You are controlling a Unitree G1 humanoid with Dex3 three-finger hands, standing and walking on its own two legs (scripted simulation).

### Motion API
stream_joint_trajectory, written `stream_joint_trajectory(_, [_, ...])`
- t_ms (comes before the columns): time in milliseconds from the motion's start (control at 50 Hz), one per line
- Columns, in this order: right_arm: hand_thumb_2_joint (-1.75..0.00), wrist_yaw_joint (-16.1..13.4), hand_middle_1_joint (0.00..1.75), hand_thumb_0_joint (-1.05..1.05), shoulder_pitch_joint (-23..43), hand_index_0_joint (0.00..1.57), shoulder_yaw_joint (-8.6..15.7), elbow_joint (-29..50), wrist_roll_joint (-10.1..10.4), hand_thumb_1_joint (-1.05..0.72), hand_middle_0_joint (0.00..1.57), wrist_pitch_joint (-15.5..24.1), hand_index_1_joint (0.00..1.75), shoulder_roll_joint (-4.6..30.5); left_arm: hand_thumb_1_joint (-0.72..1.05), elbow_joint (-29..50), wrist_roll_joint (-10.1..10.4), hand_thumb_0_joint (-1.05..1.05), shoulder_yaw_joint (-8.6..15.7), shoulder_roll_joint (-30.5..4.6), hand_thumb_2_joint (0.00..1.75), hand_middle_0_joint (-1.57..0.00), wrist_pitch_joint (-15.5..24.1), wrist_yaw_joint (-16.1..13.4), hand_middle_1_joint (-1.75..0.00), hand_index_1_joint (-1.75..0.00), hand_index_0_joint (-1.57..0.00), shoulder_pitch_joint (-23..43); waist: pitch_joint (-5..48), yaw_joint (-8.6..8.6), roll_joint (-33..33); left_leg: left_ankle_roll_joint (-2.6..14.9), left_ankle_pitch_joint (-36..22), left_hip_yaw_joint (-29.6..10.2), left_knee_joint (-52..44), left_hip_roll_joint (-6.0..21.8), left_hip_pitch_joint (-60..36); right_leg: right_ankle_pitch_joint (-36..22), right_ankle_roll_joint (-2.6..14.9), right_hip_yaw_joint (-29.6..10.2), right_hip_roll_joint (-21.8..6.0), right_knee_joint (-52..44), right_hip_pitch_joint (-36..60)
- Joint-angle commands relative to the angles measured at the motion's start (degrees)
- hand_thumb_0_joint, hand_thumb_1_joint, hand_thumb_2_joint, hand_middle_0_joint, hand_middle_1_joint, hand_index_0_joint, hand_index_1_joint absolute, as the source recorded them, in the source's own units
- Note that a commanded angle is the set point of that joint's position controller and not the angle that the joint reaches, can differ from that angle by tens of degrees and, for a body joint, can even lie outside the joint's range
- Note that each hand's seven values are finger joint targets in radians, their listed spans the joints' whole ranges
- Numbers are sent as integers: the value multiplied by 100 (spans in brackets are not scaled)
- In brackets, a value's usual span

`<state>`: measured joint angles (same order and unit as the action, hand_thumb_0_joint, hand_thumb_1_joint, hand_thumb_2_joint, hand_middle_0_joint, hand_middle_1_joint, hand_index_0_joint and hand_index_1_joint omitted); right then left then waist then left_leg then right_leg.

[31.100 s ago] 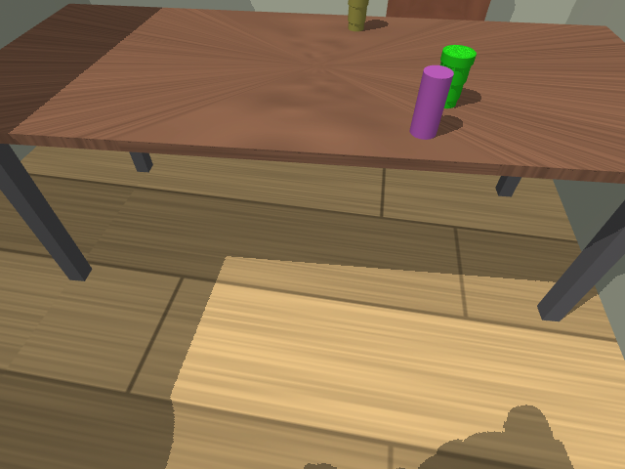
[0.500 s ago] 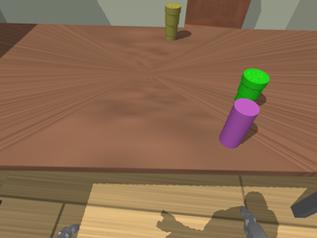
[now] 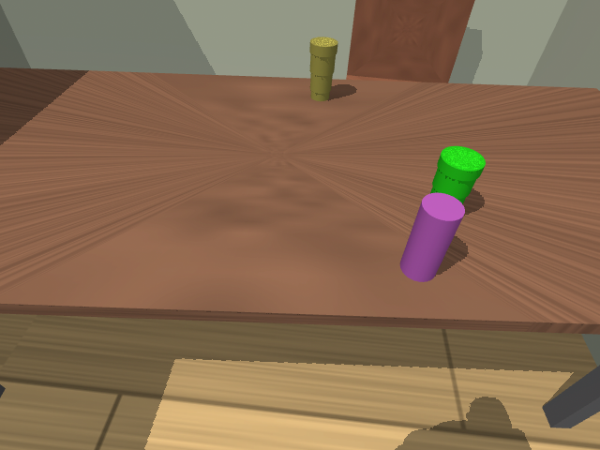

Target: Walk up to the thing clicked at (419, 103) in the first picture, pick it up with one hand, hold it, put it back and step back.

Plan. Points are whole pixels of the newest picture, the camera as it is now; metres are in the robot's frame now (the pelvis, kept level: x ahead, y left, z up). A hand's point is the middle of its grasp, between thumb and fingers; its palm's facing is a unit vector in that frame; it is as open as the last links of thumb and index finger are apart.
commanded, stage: home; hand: right
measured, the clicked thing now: (429, 239) +0.46 -0.21 +0.03
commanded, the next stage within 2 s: stand in 1.30 s
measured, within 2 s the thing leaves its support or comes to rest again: neither
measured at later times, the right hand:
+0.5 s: hand out of the picture +0.07 -0.25 -0.15, palm faces -0.06 +0.93 -0.36, open 17.3 cm
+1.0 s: hand out of the picture +0.09 -0.24 -0.15, palm faces -0.05 +0.93 -0.36, open 17.3 cm
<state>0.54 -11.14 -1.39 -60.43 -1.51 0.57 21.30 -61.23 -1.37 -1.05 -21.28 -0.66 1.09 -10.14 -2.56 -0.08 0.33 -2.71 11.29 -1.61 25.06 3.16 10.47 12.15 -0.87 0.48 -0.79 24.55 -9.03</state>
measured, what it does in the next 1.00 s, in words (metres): stands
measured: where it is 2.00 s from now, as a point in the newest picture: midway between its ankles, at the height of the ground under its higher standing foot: outside the picture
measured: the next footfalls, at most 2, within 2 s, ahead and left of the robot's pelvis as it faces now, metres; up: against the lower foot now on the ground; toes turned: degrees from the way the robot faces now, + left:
none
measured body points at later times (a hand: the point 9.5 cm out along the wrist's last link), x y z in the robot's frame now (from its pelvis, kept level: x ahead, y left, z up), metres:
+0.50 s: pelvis +0.01 +0.01 +0.00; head +0.01 +0.01 +0.45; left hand +0.06 +0.31 -0.13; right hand +0.08 -0.30 -0.12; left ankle +0.03 +0.15 -0.74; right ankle +0.02 -0.13 -0.74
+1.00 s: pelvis +0.02 +0.01 +0.01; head +0.03 +0.02 +0.45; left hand +0.08 +0.32 -0.13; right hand +0.09 -0.29 -0.12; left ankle +0.03 +0.15 -0.74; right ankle +0.02 -0.13 -0.74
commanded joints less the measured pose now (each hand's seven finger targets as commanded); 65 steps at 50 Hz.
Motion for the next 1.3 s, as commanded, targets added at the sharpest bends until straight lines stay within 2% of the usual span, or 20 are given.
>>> stream_joint_trajectory(0, [-4, -97, 5, 0, 326, 5, 251, 240, 26, 56, 5, 126, 5, 1290, 90, 226, 19, 0, 292, -1290, 90, -20, 174, -86, -30, -30, -20, 335, 18, 40, -8, 370, 670, -371, -671, 273, 201, 731, 253, -608, -506, -823, -235])
stream_joint_trajectory(40, [-6, -93, 5, 0, 280, 5, 250, 175, 34, 54, 5, 118, 5, 1279, 90, 182, 23, 0, 294, -1287, 90, -20, 167, -81, -30, -30, -20, 300, -75, 34, -1, 371, 873, -392, -718, 265, 212, 939, 243, -617, -483, -868, -369])
stream_joint_trajectory(60, [-6, -84, 5, 0, 309, 5, 265, 167, 39, 55, 5, 103, 5, 1307, 90, 157, 11, 0, 301, -1301, 90, -20, 162, -82, -30, -30, -20, 255, -147, 36, 2, 369, 1039, -392, -675, 240, 181, 1227, 232, -651, -479, -969, -546])
stream_joint_trajectory(80, [-5, -82, 5, 0, 251, 5, 258, 145, 30, 55, 5, 99, 5, 1277, 90, 133, 13, 0, 300, -1275, 90, -20, 160, -76, -30, -30, -20, 283, -150, 13, 2, 389, 1068, -416, -712, 269, 247, 1131, 240, -624, -478, -925, -476])
stream_joint_trajectory(180, [-6, -109, 6, 0, 274, 5, 245, 103, 38, 53, 5, 142, 6, 1242, 90, 56, 53, 0, 302, -1186, 90, -20, 185, -85, -30, -30, -20, 238, 177, 52, -128, 392, 348, -448, -742, 375, 177, 154, 235, -570, -516, -724, -11])
stream_joint_trajectory(200, [-6, -108, 5, 0, 333, 5, 239, 95, 48, 54, 5, 141, 5, 1243, 90, 22, 58, 0, 302, -1189, 90, -20, 187, -93, -30, -30, -20, 195, 163, 85, -119, 378, 304, -427, -699, 334, 149, 162, 219, -551, -509, -751, -30])
stream_joint_trajectory(280, [-6, -106, 5, 0, 290, 5, 228, 54, 70, 54, 5, 117, 5, 1212, 90, -33, 51, 0, 310, -1208, 90, -20, 183, -106, -30, -30, -20, 265, 91, 42, 16, 369, 264, -405, -706, 310, 122, 299, 210, -564, -534, -835, -103])
stream_joint_trajectory(360, [-7, -123, 6, 0, 295, 5, 218, 22, 77, 52, 5, 124, 6, 1218, 90, -62, 61, 0, 299, -1162, 90, -20, 177, -111, -30, -30, -20, 326, 203, 26, -119, 382, -183, -404, -714, 377, 68, -328, 211, -516, -560, -711, 131])
stream_joint_trajectory(440, [-5, -133, 5, 0, 411, 5, 231, 16, 82, 55, 5, 126, 5, 1234, 90, -126, 59, 0, 299, -1171, 90, -20, 161, -120, -30, -30, -20, 311, 190, 55, -110, 373, -114, -417, -753, 375, 4, -263, 191, -473, -547, -724, 133])
stream_joint_trajectory(520, [-6, -138, 5, 0, 435, 5, 232, 8, 86, 54, 5, 133, 5, 1232, 90, -119, 63, 0, 286, -1139, 90, -20, 176, -117, -30, -30, -20, 337, 288, 51, -120, 368, -684, -399, -685, 411, -153, -646, 170, -450, -585, -703, 206])
stream_joint_trajectory(600, [-7, -142, 6, 0, 482, 5, 246, 5, 87, 52, 5, 129, 6, 1231, 90, -119, 52, 0, 299, -1155, 90, -20, 185, -134, -30, -30, -20, 399, 425, 42, -75, 372, -975, -370, -635, 426, -251, -945, 144, -430, -613, -714, 315])
stream_joint_trajectory(720, [-6, -138, 5, 0, 557, 5, 256, -12, 78, 54, 5, 123, 5, 1210, 90, -121, 53, 0, 311, -1135, 90, -20, 161, -130, -30, -30, -20, 455, 277, 52, -142, 331, -636, -374, -796, 405, -132, -549, 134, -388, -587, -756, 298])
stream_joint_trajectory(740, [-5, -143, 5, 0, 624, 5, 272, -1, 86, 56, 5, 121, 5, 1234, 90, -125, 55, 0, 308, -1112, 90, -20, 163, -135, -30, -30, -20, 431, 324, 73, -143, 349, -755, -387, -735, 428, -232, -636, 141, -407, -615, -766, 286])
stream_joint_trajectory(800, [-6, -142, 5, 0, 571, 5, 274, -22, 88, 54, 5, 114, 5, 1202, 90, -128, 47, 0, 315, -1118, 90, -20, 162, -134, -30, -30, -20, 457, 270, 34, -124, 340, -568, -372, -789, 401, -202, -561, 140, -410, -613, -797, 254])
stream_joint_trajectory(820, [-6, -140, 5, 0, 596, 5, 281, -17, 78, 53, 5, 123, 5, 1208, 90, -123, 42, 0, 315, -1127, 90, -20, 165, -134, -30, -30, -20, 447, 353, 51, -96, 344, -706, -381, -772, 418, -241, -619, 151, -397, -618, -775, 300])
stream_joint_trajectory(920, [-6, -131, 5, 0, 645, 5, 305, -35, 77, 54, 5, 106, 5, 1215, 90, -124, 49, 0, 322, -1120, 90, -20, 162, -133, -30, -30, -20, 455, 246, 49, -117, 342, -361, -381, -838, 379, -160, -399, 155, -394, -610, -831, 219])
stream_joint_trajectory(980, [-5, -126, 5, 0, 639, 5, 312, -20, 92, 55, 5, 113, 5, 1190, 90, -104, 52, 0, 326, -1139, 90, -20, 183, -142, -30, -30, -20, 472, 431, 41, -10, 347, -915, -367, -716, 407, -315, -782, 154, -400, -649, -791, 350])
stream_joint_trajectory(1140, [-7, -138, 6, 0, 581, 5, 305, -62, 94, 52, 5, 104, 6, 1197, 90, -90, 63, 0, 324, -1108, 90, -20, 176, -157, -30, -30, -20, 457, 482, 39, -121, 355, -1173, -340, -691, 416, -300, -1099, 144, -364, -684, -762, 530])
stream_joint_trajectory(1260, [-6, -132, 5, 0, 572, 5, 311, -71, 97, 53, 5, 96, 5, 1181, 90, -101, 57, 0, 333, -1129, 90, -20, 168, -154, -30, -30, -20, 469, 330, 21, -81, 337, -866, -352, -759, 393, -263, -736, 141, -351, -662, -838, 393])
stream_joint_trajectory(1280, [-5, -130, 5, 0, 580, 5, 314, -72, 91, 55, 5, 93, 5, 1186, 90, -99, 54, 0, 326, -1109, 90, -20, 162, -152, -30, -30, -20, 442, 275, 26, -94, 322, -662, -364, -802, 374, -240, -565, 134, -335, -637, -869, 292])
